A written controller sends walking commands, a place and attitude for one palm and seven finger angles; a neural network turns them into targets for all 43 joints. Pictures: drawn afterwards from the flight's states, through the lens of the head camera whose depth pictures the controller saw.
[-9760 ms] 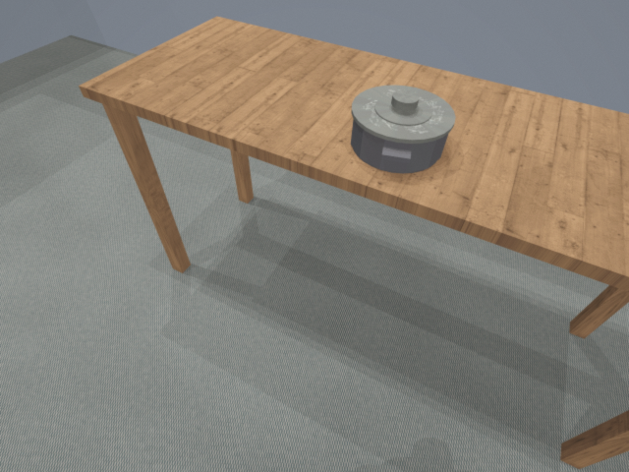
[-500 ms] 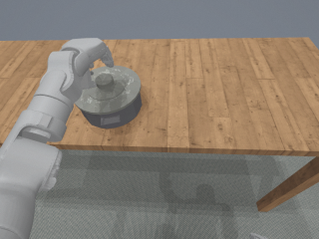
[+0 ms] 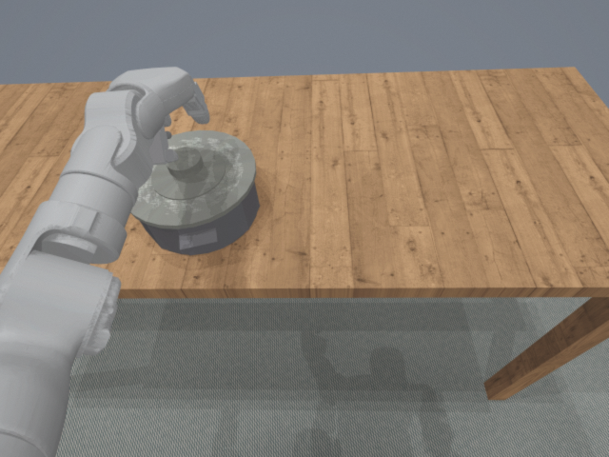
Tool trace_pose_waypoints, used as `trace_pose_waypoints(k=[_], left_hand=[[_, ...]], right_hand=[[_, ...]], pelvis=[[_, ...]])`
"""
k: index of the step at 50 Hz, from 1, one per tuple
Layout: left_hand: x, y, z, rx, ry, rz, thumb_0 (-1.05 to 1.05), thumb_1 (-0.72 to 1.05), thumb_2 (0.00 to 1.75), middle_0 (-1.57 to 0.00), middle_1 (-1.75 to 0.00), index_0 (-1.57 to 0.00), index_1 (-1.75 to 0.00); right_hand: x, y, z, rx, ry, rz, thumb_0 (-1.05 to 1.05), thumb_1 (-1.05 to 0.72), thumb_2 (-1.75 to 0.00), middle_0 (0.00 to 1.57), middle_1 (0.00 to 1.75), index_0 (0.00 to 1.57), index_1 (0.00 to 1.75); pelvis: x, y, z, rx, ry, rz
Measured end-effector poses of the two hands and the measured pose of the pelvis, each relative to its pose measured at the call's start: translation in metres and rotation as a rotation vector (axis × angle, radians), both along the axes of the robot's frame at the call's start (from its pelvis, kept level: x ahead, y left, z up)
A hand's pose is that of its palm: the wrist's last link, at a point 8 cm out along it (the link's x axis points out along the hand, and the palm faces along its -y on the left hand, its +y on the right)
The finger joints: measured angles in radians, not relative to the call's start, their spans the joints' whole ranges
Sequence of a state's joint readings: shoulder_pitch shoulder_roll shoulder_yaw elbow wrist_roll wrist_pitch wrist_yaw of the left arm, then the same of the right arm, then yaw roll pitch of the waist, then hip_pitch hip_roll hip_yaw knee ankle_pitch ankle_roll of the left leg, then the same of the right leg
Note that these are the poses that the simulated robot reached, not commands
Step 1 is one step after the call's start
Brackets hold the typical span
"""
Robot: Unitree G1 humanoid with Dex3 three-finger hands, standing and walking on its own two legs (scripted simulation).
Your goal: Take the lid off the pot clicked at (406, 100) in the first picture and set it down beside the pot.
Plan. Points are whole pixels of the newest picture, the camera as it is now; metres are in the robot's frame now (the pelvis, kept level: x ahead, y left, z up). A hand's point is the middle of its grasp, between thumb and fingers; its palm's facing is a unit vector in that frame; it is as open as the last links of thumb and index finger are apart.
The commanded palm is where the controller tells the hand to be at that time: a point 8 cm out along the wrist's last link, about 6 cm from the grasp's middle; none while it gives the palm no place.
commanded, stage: move the open hand above the knob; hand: left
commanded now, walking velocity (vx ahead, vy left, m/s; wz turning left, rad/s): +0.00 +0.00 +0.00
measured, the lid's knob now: (184, 162) +0.51 +0.15 +0.10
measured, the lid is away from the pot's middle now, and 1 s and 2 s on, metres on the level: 0.00 0.00 0.00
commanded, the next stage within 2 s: lower the open fingers around the knob in 0.30 s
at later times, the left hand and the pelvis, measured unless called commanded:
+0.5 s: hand (163, 140) +0.48 +0.15 +0.17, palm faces -0.32 -0.03 -0.95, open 10.3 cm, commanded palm +0.47 +0.15 +0.23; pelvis -0.01 +0.00 +0.00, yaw +1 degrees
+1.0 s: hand (169, 162) +0.47 +0.16 +0.15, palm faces -0.36 -0.03 -0.93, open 10.4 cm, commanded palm +0.46 +0.16 +0.19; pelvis -0.01 +0.00 +0.00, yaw +0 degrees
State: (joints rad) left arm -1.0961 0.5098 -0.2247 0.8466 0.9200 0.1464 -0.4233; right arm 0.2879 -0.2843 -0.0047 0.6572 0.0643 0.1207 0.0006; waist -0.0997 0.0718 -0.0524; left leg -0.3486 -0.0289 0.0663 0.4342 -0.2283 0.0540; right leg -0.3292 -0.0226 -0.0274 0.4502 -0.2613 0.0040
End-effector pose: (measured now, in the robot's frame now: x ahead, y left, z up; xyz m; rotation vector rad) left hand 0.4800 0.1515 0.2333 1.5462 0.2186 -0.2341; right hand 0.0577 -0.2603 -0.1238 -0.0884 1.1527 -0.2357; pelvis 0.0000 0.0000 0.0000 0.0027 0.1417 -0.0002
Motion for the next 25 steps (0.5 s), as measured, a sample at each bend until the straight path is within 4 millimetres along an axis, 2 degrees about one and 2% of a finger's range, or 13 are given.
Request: trace_pose_waypoints(k=[8, 13, 18, 25], left_hand=[[-0.008, 0.009, -0.003, 0.010, 0.026, 0.027, 0.00, -0.35, 1.51, -0.84, -0.08, -0.84, -0.08], [-0.010, 0.005, 0.003, 0.019, 0.001, -0.002, 0.00, -0.35, 1.51, -0.84, -0.08, -0.84, -0.08], [-0.009, 0.003, 0.002, 0.008, 0.008, 0.009, 0.00, -0.35, 1.51, -0.84, -0.08, -0.84, -0.08], [-0.006, 0.004, -0.001, -0.008, 0.041, 0.051, 0.00, -0.35, 1.51, -0.84, -0.08, -0.84, -0.08]], right_hand=[[0.026, 0.001, 0.005, -0.008, -0.051, 0.037, 0.01, -0.90, -0.90, 0.20, 0.30, 0.20, 0.30], [0.033, 0.002, 0.008, -0.015, -0.072, 0.051, 0.01, -0.90, -0.90, 0.20, 0.30, 0.20, 0.30], [0.030, 0.004, 0.006, -0.005, -0.060, 0.052, 0.01, -0.90, -0.90, 0.20, 0.30, 0.20, 0.30], [0.015, 0.007, 0.002, 0.006, -0.031, 0.035, 0.01, -0.90, -0.90, 0.20, 0.30, 0.20, 0.30]], pelvis=[[-0.003, -0.001, 0.000, -0.001, -0.009, 0.012], [-0.004, 0.000, -0.001, -0.001, -0.006, 0.020], [-0.005, 0.000, -0.001, 0.000, -0.004, 0.016], [-0.005, 0.002, -0.001, 0.000, -0.005, 0.016]])
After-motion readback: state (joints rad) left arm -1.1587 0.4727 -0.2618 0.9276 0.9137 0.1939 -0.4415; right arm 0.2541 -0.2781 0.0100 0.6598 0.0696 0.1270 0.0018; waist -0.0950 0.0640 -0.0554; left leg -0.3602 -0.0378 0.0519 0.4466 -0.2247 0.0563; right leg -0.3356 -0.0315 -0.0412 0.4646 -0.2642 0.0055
